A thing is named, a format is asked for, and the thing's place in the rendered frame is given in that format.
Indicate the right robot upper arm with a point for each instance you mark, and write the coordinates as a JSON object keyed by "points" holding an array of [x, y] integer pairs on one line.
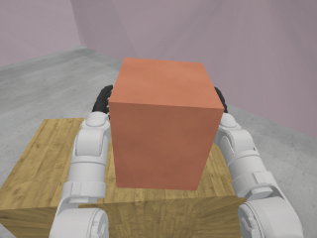
{"points": [[270, 217]]}

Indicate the right robot forearm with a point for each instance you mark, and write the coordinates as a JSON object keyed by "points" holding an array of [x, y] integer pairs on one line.
{"points": [[251, 180]]}

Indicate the left robot forearm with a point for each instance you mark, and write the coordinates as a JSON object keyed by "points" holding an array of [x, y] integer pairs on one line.
{"points": [[85, 182]]}

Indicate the pedestal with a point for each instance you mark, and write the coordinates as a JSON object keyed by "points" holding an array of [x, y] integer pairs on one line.
{"points": [[30, 195]]}

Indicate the left robot upper arm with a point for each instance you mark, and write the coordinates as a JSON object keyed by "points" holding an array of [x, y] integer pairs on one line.
{"points": [[81, 223]]}

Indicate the carton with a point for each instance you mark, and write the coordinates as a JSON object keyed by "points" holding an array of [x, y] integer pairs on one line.
{"points": [[164, 116]]}

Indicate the robot left hand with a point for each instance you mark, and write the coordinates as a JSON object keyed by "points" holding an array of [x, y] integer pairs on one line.
{"points": [[102, 100]]}

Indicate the robot right hand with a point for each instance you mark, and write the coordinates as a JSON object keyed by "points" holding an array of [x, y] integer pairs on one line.
{"points": [[222, 99]]}

